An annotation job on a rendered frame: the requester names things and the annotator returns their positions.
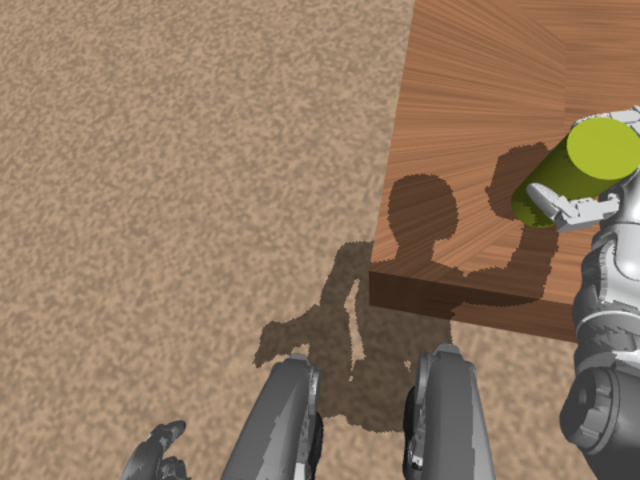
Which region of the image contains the left robot hand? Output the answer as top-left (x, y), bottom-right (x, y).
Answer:
top-left (119, 420), bottom-right (192, 480)

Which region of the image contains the right robot arm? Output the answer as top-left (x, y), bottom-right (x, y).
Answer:
top-left (559, 222), bottom-right (640, 480)

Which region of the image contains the right robot hand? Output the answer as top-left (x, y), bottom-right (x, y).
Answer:
top-left (526, 105), bottom-right (640, 233)

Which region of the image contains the right robot foot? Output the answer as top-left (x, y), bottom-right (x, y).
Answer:
top-left (402, 386), bottom-right (422, 480)

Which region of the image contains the left robot foot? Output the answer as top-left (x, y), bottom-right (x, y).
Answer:
top-left (307, 412), bottom-right (323, 480)

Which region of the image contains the can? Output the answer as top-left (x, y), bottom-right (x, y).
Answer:
top-left (511, 117), bottom-right (640, 228)

